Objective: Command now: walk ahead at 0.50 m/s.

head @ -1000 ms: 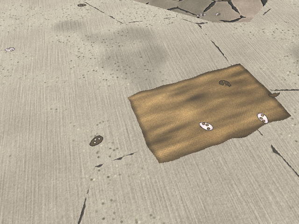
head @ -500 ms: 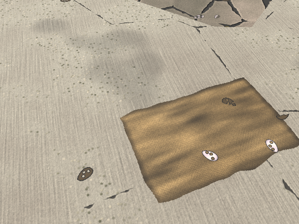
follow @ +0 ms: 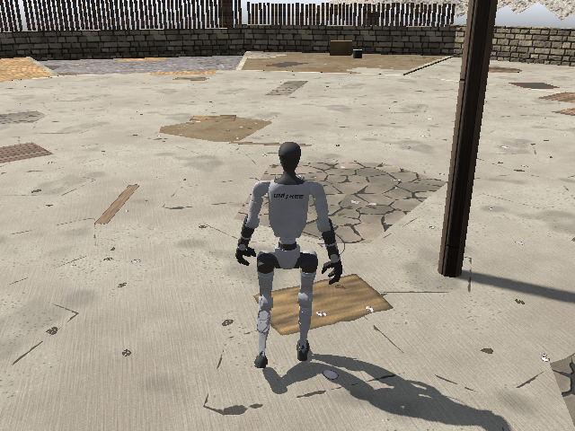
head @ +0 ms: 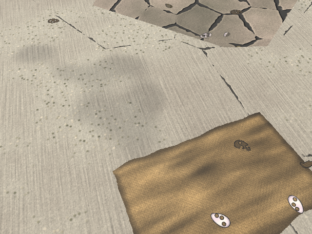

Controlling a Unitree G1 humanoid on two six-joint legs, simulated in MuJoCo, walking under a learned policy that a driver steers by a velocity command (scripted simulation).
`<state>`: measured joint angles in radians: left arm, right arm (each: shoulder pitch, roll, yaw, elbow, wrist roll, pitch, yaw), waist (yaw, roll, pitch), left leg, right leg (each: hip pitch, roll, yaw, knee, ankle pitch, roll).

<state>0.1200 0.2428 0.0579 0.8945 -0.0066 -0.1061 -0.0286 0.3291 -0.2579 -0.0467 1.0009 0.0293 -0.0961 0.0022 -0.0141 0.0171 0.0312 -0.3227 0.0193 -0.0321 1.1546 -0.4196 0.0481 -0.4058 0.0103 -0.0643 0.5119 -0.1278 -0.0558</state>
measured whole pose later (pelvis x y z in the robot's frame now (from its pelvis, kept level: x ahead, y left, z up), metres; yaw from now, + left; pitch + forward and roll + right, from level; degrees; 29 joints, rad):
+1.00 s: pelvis +0.58 +0.10 -0.01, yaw +21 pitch +3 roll +0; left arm 0.04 0.26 0.05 0.77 0.01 -0.13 -0.03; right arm 0.38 -0.28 -0.07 0.87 0.01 -0.05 -0.01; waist -0.06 0.01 0.00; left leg -0.09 -0.07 -0.13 0.66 -0.49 0.06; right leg -0.47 0.02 -0.03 0.52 -0.10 -0.05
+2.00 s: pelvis +0.87 +0.22 +0.00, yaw +20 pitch +0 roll +0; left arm 0.26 0.22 0.03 0.98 0.01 -0.02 0.03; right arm 0.17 -0.22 -0.04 0.95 -0.01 -0.01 -0.02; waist 0.00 0.01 0.02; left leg -0.30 0.00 0.01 0.51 -0.20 0.00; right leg -0.21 -0.03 0.00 0.54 -0.32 0.02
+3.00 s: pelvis +0.99 +0.29 +0.01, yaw +21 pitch +1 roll +0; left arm 0.16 0.26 0.07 0.95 -0.03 -0.09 0.00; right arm 0.44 -0.17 -0.02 1.13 0.00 -0.09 0.00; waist -0.06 -0.03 -0.01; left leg -0.02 -0.03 0.06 0.27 -0.27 0.04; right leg -0.61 -0.10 -0.01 1.01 -0.18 -0.04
